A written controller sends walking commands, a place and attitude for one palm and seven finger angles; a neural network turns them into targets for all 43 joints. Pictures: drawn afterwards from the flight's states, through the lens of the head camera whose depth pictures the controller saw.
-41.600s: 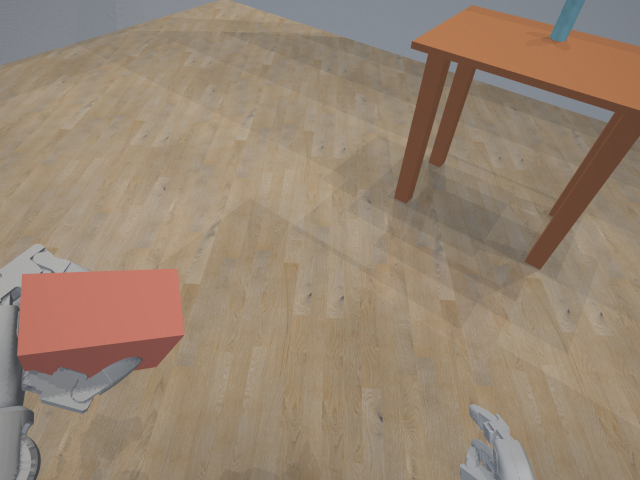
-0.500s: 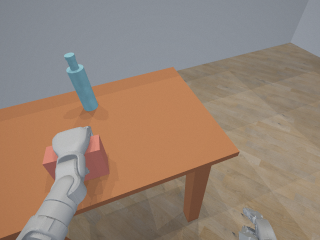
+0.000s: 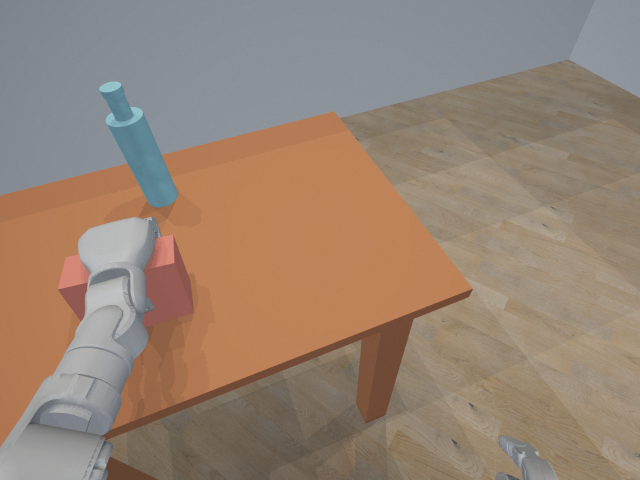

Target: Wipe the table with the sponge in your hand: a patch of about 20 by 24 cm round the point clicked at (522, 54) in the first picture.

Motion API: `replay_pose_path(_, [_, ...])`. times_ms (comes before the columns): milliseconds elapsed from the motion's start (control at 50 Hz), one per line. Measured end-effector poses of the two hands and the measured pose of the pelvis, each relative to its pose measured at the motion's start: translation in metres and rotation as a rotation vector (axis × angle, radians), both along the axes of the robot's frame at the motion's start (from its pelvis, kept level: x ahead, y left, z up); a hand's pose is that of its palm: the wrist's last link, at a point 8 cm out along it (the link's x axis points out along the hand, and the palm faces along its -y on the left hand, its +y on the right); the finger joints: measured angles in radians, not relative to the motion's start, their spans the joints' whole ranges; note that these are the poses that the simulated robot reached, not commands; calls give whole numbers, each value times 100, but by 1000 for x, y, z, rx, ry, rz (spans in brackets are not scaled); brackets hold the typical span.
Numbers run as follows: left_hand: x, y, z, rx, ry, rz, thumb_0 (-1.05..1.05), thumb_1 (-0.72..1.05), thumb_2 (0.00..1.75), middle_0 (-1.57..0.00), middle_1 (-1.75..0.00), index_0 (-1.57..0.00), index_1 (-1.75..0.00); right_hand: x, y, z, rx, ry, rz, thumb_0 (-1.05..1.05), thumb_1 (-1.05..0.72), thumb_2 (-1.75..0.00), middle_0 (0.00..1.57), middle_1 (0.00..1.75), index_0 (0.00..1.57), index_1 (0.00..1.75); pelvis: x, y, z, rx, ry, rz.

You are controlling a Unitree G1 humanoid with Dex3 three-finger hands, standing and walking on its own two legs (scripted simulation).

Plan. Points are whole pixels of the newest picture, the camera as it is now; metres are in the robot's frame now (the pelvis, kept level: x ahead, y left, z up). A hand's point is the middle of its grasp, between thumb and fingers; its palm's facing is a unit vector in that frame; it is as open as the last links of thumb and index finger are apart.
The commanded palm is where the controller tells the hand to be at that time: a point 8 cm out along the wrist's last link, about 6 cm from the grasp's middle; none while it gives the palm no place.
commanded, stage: wipe forward along the middle lane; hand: left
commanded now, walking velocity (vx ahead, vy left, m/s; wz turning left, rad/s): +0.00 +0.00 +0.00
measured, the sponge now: (138, 295) +0.36 +0.30 +0.00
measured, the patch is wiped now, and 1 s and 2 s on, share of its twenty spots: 1.00 1.00 1.00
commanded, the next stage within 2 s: slide back across to the first lane in 0.64 s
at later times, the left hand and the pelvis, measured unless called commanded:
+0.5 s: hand (129, 245) +0.41 +0.32 +0.05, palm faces -0.10 -0.01 -1.00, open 9.9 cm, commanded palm +0.40 +0.31 +0.07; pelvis +0.01 +0.02 +0.00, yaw +0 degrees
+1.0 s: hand (120, 227) +0.45 +0.34 +0.05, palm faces -0.09 -0.03 -1.00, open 9.9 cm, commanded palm +0.42 +0.35 +0.09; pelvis +0.02 +0.03 +0.00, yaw -1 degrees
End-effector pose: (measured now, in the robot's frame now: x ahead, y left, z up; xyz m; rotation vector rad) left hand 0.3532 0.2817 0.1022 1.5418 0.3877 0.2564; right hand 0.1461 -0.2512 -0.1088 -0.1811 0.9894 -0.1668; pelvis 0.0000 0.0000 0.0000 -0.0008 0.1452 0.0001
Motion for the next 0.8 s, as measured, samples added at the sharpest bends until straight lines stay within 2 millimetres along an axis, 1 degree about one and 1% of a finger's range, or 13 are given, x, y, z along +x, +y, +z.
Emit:
replay_pose_path(160, [18, 11, 1, 1, 6, 2, 1, -55, 112, -76, -136, -79, -135, -10, 1, -4, -5, 47, -16, 1, -91, -90, 20, 30, 20, 30, 4, 2, -1, -5, 27, 0])
replay_pose_path(320, [33, 19, 0, 8, 19, -8, 1, -55, 113, -76, -136, -79, -135, -19, 2, -7, -12, 89, -30, 1, -91, -90, 20, 30, 20, 30, 7, 8, -2, -10, 47, 2])
replay_pose_path(540, [52, 30, 1, 10, 15, -8, 1, -55, 113, -76, -136, -79, -135, -31, 10, -8, -24, 129, -42, 1, -91, -90, 20, 30, 20, 30, 6, 17, -3, -16, 71, 5])
replay_pose_path(640, [64, 36, 1, 19, 25, -7, 1, -55, 113, -76, -136, -79, -135, -41, 12, -9, -33, 153, -55, 1, -91, -90, 20, 30, 20, 30, 5, 21, -4, -21, 88, 4])
replay_pose_path(800, [78, 43, 1, 20, 37, -13, 1, -55, 113, -76, -136, -79, -136, -63, 14, -12, -42, 211, -88, 1, -91, -90, 20, 30, 20, 30, 7, 28, -6, -27, 109, -2])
